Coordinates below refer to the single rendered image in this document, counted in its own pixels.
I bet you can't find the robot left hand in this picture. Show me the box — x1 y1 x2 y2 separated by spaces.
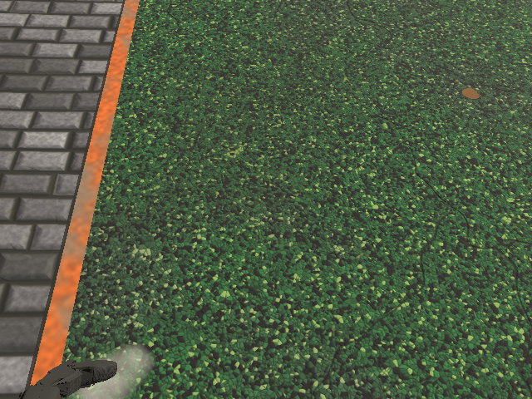
19 359 117 399

